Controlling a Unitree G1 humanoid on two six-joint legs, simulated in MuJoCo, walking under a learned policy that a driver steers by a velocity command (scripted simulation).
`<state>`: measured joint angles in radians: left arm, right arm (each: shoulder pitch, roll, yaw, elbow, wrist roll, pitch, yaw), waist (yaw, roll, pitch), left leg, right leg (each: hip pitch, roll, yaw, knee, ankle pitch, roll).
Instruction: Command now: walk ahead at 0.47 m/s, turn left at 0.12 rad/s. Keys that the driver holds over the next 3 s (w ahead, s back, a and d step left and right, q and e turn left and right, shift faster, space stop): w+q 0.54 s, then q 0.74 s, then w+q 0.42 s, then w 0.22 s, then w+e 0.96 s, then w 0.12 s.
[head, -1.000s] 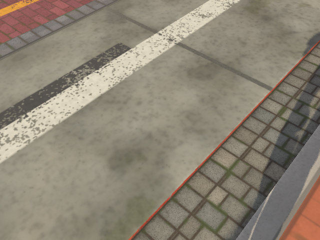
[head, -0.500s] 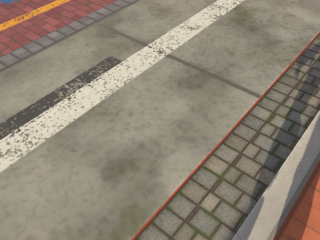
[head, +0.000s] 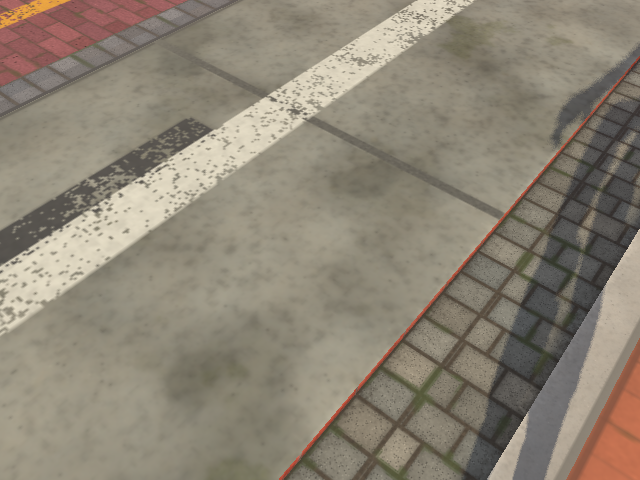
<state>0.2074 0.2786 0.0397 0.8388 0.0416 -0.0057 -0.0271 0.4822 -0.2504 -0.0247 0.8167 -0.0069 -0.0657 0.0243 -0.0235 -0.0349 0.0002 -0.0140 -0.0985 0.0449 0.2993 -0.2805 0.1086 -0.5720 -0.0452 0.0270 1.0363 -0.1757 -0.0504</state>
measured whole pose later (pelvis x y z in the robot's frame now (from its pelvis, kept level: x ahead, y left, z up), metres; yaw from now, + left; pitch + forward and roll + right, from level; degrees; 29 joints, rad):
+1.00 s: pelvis +0.48 -0.04 -0.17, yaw +30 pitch +1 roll +0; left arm 0.22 0.24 0.04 0.75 0.02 0.02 0.01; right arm 0.06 -0.21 -0.05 0.69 -0.03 0.03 0.00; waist 0.01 -0.04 0.08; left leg -0.48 -0.09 0.05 0.59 -0.36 0.20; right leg -0.49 -0.07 -0.05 1.17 -0.43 0.03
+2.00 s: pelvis +0.49 +0.12 -0.16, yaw +62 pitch +2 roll +0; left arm 0.36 0.27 0.04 0.83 0.02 0.01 -0.05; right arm 0.20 -0.21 -0.02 0.67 -0.03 0.01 -0.02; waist 0.03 -0.06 0.01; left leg -0.33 -0.02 0.05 0.58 -0.69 -0.05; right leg -0.41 -0.11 -0.01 1.25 -0.47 -0.01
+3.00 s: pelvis +0.81 +0.62 -0.13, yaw +31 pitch +1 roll +1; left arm 0.20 0.31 0.07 0.75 0.04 -0.02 -0.04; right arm 0.29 -0.27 -0.04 0.81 -0.03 -0.09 0.00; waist -0.02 -0.04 0.04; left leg -0.25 -0.03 0.11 0.40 -0.17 0.06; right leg -0.51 0.02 0.05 1.16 -0.30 -0.07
